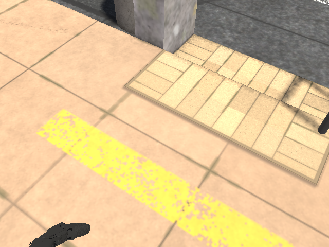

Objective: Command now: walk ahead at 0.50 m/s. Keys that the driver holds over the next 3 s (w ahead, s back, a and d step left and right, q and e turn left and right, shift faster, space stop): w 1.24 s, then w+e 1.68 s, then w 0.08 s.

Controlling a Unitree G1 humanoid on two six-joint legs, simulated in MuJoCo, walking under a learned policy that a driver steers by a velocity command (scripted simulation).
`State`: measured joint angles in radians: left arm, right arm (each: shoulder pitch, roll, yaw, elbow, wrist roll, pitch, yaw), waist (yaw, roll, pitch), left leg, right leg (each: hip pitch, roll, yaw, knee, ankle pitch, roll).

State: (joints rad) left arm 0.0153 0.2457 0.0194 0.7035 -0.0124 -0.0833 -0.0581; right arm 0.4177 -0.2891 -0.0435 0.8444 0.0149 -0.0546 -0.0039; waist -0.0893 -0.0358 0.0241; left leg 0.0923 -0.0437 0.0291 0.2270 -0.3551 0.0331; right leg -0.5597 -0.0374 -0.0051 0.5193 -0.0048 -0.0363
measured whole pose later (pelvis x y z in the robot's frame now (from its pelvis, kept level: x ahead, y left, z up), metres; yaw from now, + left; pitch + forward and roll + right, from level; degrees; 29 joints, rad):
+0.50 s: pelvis +0.26 -0.01 +0.01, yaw +0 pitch +2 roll -2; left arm 0.36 0.28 0.04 0.88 -0.02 -0.07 -0.01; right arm 0.07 -0.26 -0.03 0.72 0.01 -0.07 0.03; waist 0.09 0.05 0.02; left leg -0.61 0.09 -0.03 0.57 0.04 0.00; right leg 0.02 0.07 -0.03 0.22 -0.27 -0.04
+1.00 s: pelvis +0.52 +0.03 +0.01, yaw +0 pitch +1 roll +2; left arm 0.08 0.27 0.04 0.78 -0.01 -0.06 -0.02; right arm 0.36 -0.27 -0.04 0.87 0.01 -0.08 0.01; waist -0.08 -0.05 0.01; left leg -0.01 -0.07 0.04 0.20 -0.22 0.05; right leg -0.64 -0.11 0.04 0.63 0.05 0.01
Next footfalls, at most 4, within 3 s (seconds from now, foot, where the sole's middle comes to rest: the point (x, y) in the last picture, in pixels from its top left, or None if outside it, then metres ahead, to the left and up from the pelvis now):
0.04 right None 0.20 -0.12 -0.77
0.60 left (126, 243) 0.49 0.12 -0.77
1.14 right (179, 174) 0.78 -0.12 -0.77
1.66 left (130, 128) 1.06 0.10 -0.77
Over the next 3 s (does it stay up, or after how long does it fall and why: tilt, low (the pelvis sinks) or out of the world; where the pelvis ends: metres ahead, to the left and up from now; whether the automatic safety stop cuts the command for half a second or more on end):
stays up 1.27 -0.07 0.02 its command is cut before an obstacle after 2.1 s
